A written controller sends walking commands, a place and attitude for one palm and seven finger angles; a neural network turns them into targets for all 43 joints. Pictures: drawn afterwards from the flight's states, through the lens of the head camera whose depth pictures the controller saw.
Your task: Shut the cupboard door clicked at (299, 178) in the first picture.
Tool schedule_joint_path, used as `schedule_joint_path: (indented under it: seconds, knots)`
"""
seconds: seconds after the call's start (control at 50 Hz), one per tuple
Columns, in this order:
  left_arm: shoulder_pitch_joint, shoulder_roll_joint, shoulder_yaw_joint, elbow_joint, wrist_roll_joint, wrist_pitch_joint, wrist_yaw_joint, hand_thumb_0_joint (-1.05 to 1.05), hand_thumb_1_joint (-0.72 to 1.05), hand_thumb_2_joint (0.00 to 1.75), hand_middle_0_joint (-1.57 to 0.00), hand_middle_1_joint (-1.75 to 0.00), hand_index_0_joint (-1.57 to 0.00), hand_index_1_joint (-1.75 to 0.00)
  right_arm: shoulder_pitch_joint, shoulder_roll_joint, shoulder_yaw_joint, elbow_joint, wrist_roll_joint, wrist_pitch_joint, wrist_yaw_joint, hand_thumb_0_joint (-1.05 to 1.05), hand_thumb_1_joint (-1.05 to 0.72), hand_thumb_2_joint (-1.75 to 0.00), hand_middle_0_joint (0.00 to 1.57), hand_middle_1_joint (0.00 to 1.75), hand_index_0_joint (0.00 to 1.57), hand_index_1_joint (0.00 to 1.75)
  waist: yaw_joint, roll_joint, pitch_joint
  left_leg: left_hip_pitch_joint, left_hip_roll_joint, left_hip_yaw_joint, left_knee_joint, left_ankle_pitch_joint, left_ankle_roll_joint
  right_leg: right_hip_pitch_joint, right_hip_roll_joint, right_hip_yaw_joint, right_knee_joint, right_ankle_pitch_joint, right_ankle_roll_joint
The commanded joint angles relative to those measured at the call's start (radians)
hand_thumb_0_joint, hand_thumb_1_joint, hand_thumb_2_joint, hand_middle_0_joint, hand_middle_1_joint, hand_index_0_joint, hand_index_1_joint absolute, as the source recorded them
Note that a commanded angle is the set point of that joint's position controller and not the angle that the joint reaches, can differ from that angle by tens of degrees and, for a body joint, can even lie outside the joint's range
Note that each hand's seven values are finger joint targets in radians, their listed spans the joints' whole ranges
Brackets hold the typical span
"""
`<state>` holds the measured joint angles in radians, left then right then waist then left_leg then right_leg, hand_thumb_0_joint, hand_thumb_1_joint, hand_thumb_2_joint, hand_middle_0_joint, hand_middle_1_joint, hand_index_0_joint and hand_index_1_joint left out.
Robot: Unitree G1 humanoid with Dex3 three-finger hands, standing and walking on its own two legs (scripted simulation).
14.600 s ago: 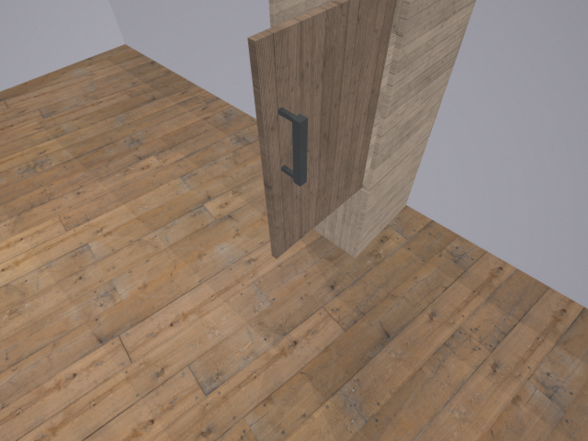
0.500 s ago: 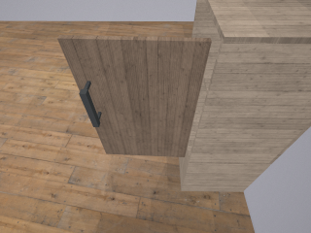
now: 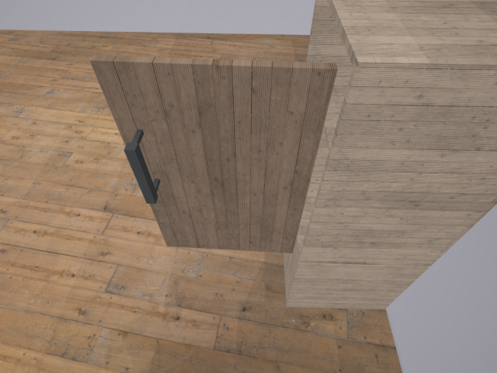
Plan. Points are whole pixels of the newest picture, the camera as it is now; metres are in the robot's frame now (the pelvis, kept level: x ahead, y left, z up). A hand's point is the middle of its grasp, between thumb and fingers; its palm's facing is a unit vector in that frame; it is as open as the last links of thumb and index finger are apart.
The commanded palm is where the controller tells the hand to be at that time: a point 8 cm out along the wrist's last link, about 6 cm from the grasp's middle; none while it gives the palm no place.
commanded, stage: look again from close up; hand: left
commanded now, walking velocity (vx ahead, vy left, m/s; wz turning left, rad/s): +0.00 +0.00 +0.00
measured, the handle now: (145, 168) +0.47 +0.24 +0.03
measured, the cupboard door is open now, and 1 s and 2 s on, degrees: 88 88 88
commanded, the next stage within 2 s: raise the hand and make a fist in 0.14 s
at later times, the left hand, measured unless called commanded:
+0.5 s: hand (146, 333) +0.18 +0.17 +0.00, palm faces +0.12 -0.99 +0.01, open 6.9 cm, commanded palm +0.10 +0.23 -0.06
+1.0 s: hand (119, 372) +0.13 +0.20 -0.03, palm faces +0.01 -1.00 -0.02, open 4.5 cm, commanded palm +0.10 +0.25 -0.02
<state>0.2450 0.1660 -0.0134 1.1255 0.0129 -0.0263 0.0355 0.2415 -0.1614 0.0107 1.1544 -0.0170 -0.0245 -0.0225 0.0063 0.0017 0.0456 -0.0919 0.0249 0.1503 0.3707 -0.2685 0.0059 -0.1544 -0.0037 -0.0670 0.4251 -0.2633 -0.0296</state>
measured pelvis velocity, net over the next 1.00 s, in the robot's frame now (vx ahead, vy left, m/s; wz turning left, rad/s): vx -0.08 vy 0.00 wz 0.11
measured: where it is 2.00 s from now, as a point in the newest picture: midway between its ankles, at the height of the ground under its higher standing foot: outside the picture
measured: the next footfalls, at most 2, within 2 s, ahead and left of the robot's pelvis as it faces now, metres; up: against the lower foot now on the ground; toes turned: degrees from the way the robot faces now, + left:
none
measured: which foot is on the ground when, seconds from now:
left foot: down 0.00-1.00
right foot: down 0.00-1.00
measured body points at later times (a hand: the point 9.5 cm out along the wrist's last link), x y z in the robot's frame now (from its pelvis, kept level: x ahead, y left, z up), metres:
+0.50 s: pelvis -0.04 -0.01 -0.04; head -0.02 -0.02 +0.41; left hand +0.16 +0.22 +0.00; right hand +0.12 -0.26 -0.13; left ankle -0.04 +0.11 -0.74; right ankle -0.02 -0.10 -0.74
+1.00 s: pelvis -0.08 +0.00 -0.08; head -0.02 +0.01 +0.36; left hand +0.12 +0.25 -0.03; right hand +0.11 -0.19 -0.17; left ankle -0.04 +0.11 -0.74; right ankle -0.02 -0.09 -0.74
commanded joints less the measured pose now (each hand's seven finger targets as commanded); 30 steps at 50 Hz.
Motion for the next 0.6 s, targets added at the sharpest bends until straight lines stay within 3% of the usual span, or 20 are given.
schedule_joint_path:
  seconds: [0.0, 0.2, 0.22, 0.24, 0.26, 0.28, 0.3, 0.32, 0.34, 0.36, 0.38, 0.4, 0.42, 0.44, 0.46, 0.48, 0.5, 0.52, 0.56, 0.58]
  knots:
    - [0.054, 0.124, 0.022, -0.031, -0.002, -0.010, 0.003, 0.00, 0.90, 0.90, -0.20, -0.30, -0.20, -0.30, 0.064, -0.105, -0.017, -0.026, 0.003, -0.010, -0.012, 0.00, -0.90, -0.90, 0.20, 0.30, 0.20, 0.30, -0.004, -0.020, -0.002, -0.013, 0.110, -0.111, -0.052, 0.195, 0.020, -0.008, -0.123, 0.126, -0.058, 0.317, -0.024]
    - [0.050, 0.124, 0.025, -0.034, -0.001, -0.009, 0.002, 0.00, 0.90, 0.90, -0.20, -0.30, -0.20, -0.30, 0.062, -0.105, -0.018, -0.024, 0.002, -0.011, -0.012, 0.00, -0.90, -0.90, 0.20, 0.30, 0.20, 0.30, -0.003, -0.018, 0.002, -0.018, 0.112, -0.113, -0.061, 0.192, 0.020, -0.007, -0.122, 0.122, -0.062, 0.296, -0.025]
    - [0.142, 0.111, 0.020, 0.003, 0.008, -0.017, 0.041, 0.00, 0.90, 0.90, -0.20, -0.30, -0.20, -0.30, -0.027, -0.126, -0.029, -0.098, 0.016, -0.011, 0.000, 0.00, -0.90, -0.90, 0.20, 0.30, 0.20, 0.30, 0.025, -0.015, 0.042, -0.129, 0.120, -0.057, 0.174, 0.197, -0.008, -0.030, -0.186, 0.164, -0.038, 0.652, 0.034]
    - [-0.722, 0.718, 0.416, -1.534, -0.145, -0.317, 0.028, 0.00, 0.90, 0.90, -0.20, -0.30, -0.20, -0.30, 0.095, -0.333, -0.053, -0.366, 0.016, -0.210, -0.129, 0.00, -0.90, -0.90, 0.20, 0.30, 0.20, 0.30, -0.127, -0.035, -0.399, 0.251, 0.072, -0.069, 0.221, 0.478, 0.015, 0.013, -0.077, 0.109, 0.133, 0.610, 0.028]
    - [-0.047, 0.214, 0.056, -1.220, -0.137, -0.230, 0.039, 0.00, 0.90, 0.90, -0.22, -0.32, -0.22, -0.32, 0.015, -0.218, -0.027, -0.369, 0.071, -0.262, -0.122, 0.00, -0.90, -0.90, 0.20, 0.30, 0.20, 0.30, -0.045, 0.391, -0.553, 0.230, 0.015, -0.131, 0.183, 0.684, 0.021, -0.029, -0.006, 0.044, 0.267, 0.447, 0.005]
    - [0.176, -0.016, -0.001, -1.209, -0.207, -0.089, 0.045, 0.00, 0.90, 0.90, -0.24, -0.34, -0.24, -0.34, -0.047, -0.183, -0.026, -0.406, 0.053, -0.303, -0.092, 0.00, -0.90, -0.90, 0.20, 0.30, 0.20, 0.30, 0.006, 0.368, -0.448, 0.193, 0.062, -0.151, 0.106, 0.863, -0.011, -0.122, -0.007, -0.028, 0.214, 0.180, 0.007]
    - [0.085, 0.004, 0.011, -1.132, -0.183, -0.087, 0.049, 0.00, 0.90, 0.90, -0.25, -0.36, -0.25, -0.36, 0.008, -0.192, -0.048, -0.378, 0.059, -0.331, -0.062, 0.00, -0.90, -0.90, 0.20, 0.30, 0.20, 0.30, -0.056, 0.165, -0.225, 0.058, 0.065, -0.172, 0.142, 0.741, -0.012, -0.211, -0.013, -0.012, 0.172, 0.154, 0.019]
    - [0.041, 0.007, 0.042, -1.097, -0.183, -0.119, 0.031, 0.00, 0.90, 0.90, -0.27, -0.38, -0.27, -0.38, 0.018, -0.210, -0.073, -0.415, 0.045, -0.335, -0.043, 0.00, -0.90, -0.90, 0.20, 0.30, 0.20, 0.30, -0.077, 0.059, -0.082, -0.067, 0.044, -0.191, 0.180, 0.572, -0.015, -0.277, -0.016, -0.025, 0.139, 0.179, 0.019]
    - [0.101, 0.036, 0.105, -1.017, -0.185, -0.171, 0.002, 0.00, 0.90, 0.90, -0.29, -0.40, -0.29, -0.40, 0.005, -0.222, -0.090, -0.445, 0.031, -0.336, -0.031, 0.00, -0.90, -0.90, 0.20, 0.30, 0.20, 0.30, -0.061, -0.083, -0.040, -0.202, 0.017, -0.179, 0.231, 0.409, -0.009, -0.306, -0.026, -0.033, 0.148, 0.246, 0.020]
    - [0.215, 0.001, 0.110, -0.942, -0.205, -0.237, -0.042, 0.00, 0.90, 0.90, -0.31, -0.42, -0.31, -0.42, -0.007, -0.215, -0.095, -0.480, 0.022, -0.334, -0.020, 0.00, -0.90, -0.90, 0.20, 0.30, 0.20, 0.30, -0.039, -0.230, -0.052, -0.291, -0.003, -0.172, 0.274, 0.310, -0.005, -0.321, -0.024, -0.033, 0.188, 0.270, 0.027]
    - [0.338, -0.014, 0.129, -0.880, -0.219, -0.305, -0.101, 0.00, 0.90, 0.90, -0.33, -0.44, -0.33, -0.44, -0.025, -0.209, -0.103, -0.522, 0.024, -0.337, -0.005, 0.00, -0.90, -0.90, 0.20, 0.30, 0.20, 0.30, 0.010, -0.251, -0.088, -0.359, -0.025, -0.156, 0.307, 0.265, -0.012, -0.297, -0.031, -0.015, 0.236, 0.290, 0.023]
    - [0.379, -0.047, 0.122, -0.851, -0.239, -0.385, -0.160, 0.00, 0.90, 0.90, -0.35, -0.46, -0.35, -0.46, -0.039, -0.197, -0.103, -0.544, 0.020, -0.336, 0.007, 0.00, -0.90, -0.90, 0.20, 0.30, 0.20, 0.30, 0.028, -0.297, -0.117, -0.438, -0.041, -0.146, 0.356, 0.197, -0.020, -0.324, -0.034, -0.008, 0.300, 0.271, 0.023]
    - [0.384, -0.045, 0.137, -0.853, -0.256, -0.472, -0.225, 0.00, 0.90, 0.90, -0.36, -0.48, -0.36, -0.48, -0.052, -0.192, -0.107, -0.567, 0.016, -0.332, 0.017, 0.00, -0.90, -0.90, 0.20, 0.30, 0.20, 0.30, 0.042, -0.306, -0.140, -0.513, -0.053, -0.137, 0.405, 0.137, -0.027, -0.347, -0.037, 0.014, 0.351, 0.247, 0.023]
    - [0.361, -0.006, 0.165, -0.856, -0.265, -0.555, -0.291, 0.00, 0.90, 0.90, -0.38, -0.50, -0.38, -0.50, -0.064, -0.195, -0.113, -0.590, 0.018, -0.326, 0.025, 0.00, -0.90, -0.90, 0.20, 0.30, 0.20, 0.30, 0.046, -0.293, -0.166, -0.580, -0.059, -0.130, 0.456, 0.089, -0.031, -0.372, -0.042, 0.040, 0.396, 0.204, 0.019]
    - [0.333, 0.037, 0.183, -0.890, -0.265, -0.633, -0.358, 0.00, 0.90, 0.90, -0.40, -0.52, -0.40, -0.52, -0.083, -0.201, -0.117, -0.624, 0.018, -0.326, 0.033, 0.00, -0.90, -0.90, 0.20, 0.30, 0.20, 0.30, 0.051, -0.223, -0.206, -0.633, -0.065, -0.125, 0.511, 0.054, -0.030, -0.396, -0.050, 0.075, 0.438, 0.166, 0.012]
    - [0.330, 0.107, 0.235, -0.877, -0.261, -0.661, -0.402, 0.00, 0.90, 0.90, -0.42, -0.54, -0.42, -0.54, -0.084, -0.201, -0.122, -0.651, 0.023, -0.315, 0.040, 0.00, -0.90, -0.90, 0.20, 0.30, 0.20, 0.30, 0.065, -0.128, -0.215, -0.663, -0.064, -0.117, 0.546, 0.035, -0.026, -0.408, -0.064, 0.118, 0.455, 0.135, 0.001]
    - [0.289, 0.142, 0.254, -0.925, -0.267, -0.655, -0.426, 0.00, 0.90, 0.90, -0.44, -0.56, -0.44, -0.56, -0.106, -0.209, -0.120, -0.693, 0.032, -0.304, 0.040, 0.00, -0.90, -0.90, 0.20, 0.30, 0.20, 0.30, 0.077, -0.070, -0.274, -0.684, -0.070, -0.101, 0.568, 0.003, -0.015, -0.413, -0.061, 0.135, 0.463, 0.038, -0.005]
    - [0.235, 0.149, 0.247, -0.996, -0.288, -0.632, -0.436, 0.00, 0.90, 0.90, -0.46, -0.58, -0.46, -0.58, -0.129, -0.209, -0.115, -0.739, 0.040, -0.296, 0.034, 0.00, -0.90, -0.90, 0.20, 0.30, 0.20, 0.30, 0.076, -0.053, -0.293, -0.719, -0.078, -0.087, 0.591, -0.066, -0.007, -0.426, -0.068, 0.175, 0.437, -0.106, 0.000]
    - [0.120, 0.163, 0.245, -1.125, -0.323, -0.580, -0.414, 0.00, 0.90, 0.90, -0.49, -0.62, -0.49, -0.62, -0.144, -0.210, -0.103, -0.807, 0.052, -0.283, 0.016, 0.00, -0.90, -0.90, 0.20, 0.30, 0.20, 0.30, 0.056, -0.018, -0.284, -0.762, -0.072, -0.098, 0.608, -0.180, 0.008, -0.491, -0.062, 0.203, 0.391, -0.372, 0.003]
    - [0.047, 0.190, 0.262, -1.186, -0.333, -0.569, -0.389, 0.00, 0.90, 0.90, -0.51, -0.64, -0.51, -0.64, -0.135, -0.210, -0.099, -0.815, 0.053, -0.277, 0.005, 0.00, -0.90, -0.90, 0.20, 0.30, 0.20, 0.30, 0.037, -0.034, -0.277, -0.778, -0.059, -0.115, 0.619, -0.235, 0.012, -0.541, -0.051, 0.210, 0.383, -0.488, 0.005]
